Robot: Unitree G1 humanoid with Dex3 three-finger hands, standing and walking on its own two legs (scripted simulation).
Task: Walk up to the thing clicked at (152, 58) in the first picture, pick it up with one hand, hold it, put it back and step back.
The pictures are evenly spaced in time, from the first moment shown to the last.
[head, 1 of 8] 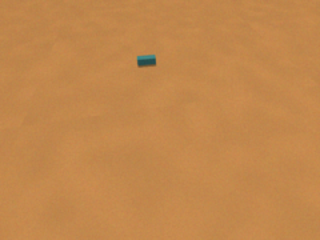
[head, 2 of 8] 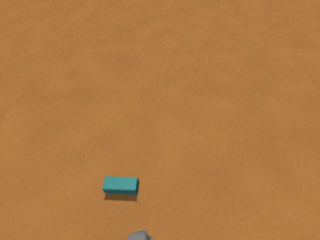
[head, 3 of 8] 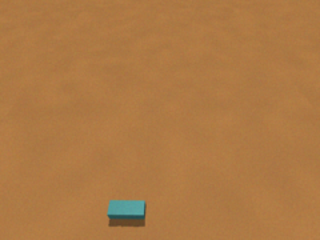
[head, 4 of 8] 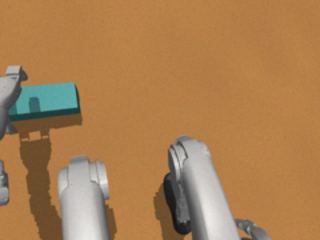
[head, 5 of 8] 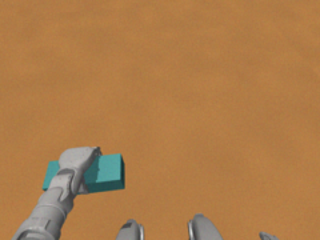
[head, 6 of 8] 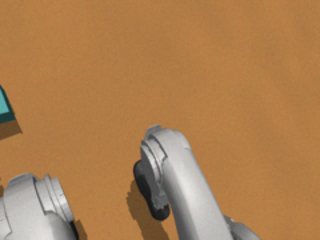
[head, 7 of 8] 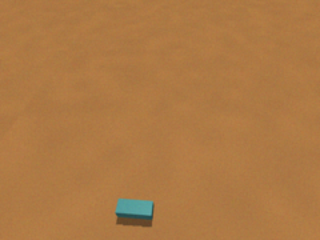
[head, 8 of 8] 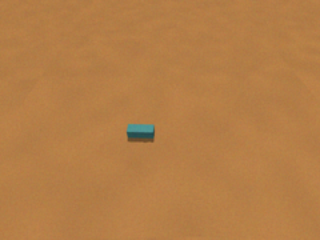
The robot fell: no
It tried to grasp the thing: yes
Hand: left
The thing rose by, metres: 0.66
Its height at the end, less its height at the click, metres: +0.00
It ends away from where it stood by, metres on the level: 0.02
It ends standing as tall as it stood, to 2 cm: yes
